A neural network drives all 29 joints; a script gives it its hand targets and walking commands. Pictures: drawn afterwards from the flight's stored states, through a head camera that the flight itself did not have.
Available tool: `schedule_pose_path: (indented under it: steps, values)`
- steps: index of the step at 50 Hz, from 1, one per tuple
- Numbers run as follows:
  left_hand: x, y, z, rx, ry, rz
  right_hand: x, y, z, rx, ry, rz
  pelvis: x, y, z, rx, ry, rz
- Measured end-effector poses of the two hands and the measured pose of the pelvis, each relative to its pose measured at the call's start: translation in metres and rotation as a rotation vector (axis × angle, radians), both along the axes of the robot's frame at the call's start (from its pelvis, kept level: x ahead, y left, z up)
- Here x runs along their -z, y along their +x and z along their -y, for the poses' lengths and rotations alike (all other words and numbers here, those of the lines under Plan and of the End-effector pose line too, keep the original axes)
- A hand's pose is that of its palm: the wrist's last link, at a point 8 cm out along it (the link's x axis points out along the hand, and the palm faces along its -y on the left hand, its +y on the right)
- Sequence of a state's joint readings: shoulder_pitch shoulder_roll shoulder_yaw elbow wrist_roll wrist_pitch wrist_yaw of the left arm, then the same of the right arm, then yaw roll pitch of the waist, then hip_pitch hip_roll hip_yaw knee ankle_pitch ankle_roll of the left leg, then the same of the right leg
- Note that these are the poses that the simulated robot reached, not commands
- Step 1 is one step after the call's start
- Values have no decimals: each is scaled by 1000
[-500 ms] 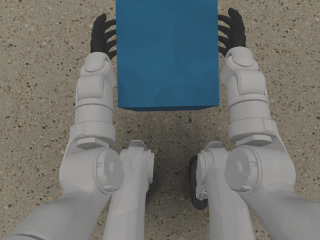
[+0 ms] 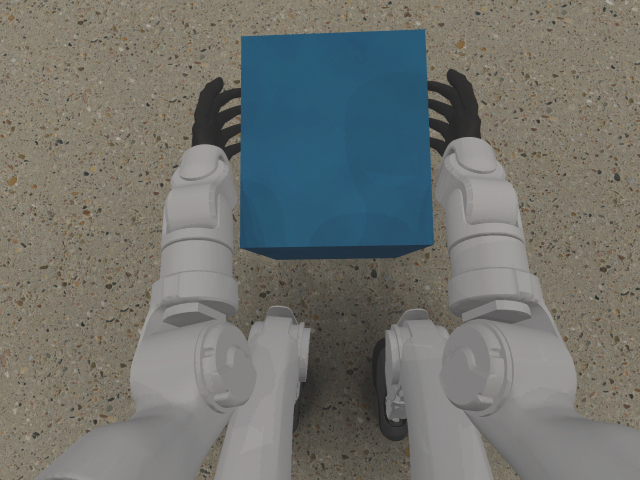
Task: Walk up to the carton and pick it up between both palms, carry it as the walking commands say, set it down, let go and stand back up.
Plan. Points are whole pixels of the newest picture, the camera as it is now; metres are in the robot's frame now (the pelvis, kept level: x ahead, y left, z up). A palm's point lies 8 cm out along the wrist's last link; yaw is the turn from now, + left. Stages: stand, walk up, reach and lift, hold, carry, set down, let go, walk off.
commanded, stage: reach and lift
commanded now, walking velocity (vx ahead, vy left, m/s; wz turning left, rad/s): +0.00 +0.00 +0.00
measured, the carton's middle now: (334, 169) +0.49 +0.03 -0.13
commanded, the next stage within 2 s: none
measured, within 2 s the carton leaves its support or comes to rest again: neither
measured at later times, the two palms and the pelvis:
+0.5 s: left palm (190, 138) +0.46 +0.17 +0.02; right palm (487, 131) +0.47 -0.12 +0.02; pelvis +0.02 +0.00 +0.06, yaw +0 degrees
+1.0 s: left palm (156, 122) +0.44 +0.16 +0.09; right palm (532, 115) +0.45 -0.12 +0.10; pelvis +0.03 +0.00 +0.13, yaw +0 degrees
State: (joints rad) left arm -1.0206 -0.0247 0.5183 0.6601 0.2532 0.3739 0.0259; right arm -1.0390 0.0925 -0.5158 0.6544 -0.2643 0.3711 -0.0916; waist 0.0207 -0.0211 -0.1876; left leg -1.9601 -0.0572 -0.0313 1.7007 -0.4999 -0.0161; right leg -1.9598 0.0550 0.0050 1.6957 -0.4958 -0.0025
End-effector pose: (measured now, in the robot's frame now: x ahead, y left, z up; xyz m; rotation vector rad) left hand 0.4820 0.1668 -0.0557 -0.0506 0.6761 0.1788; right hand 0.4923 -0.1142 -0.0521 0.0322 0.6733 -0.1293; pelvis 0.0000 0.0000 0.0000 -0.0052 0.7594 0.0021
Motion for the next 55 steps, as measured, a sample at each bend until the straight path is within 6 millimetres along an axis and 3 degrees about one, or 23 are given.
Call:
schedule_pose_path:
  steps: [55]
  values:
    - [-164, -46, 3, -7, -2, 2, -163, -46, 3, 11, 12, 5, -140, 30, 0, -4, 5, 201]
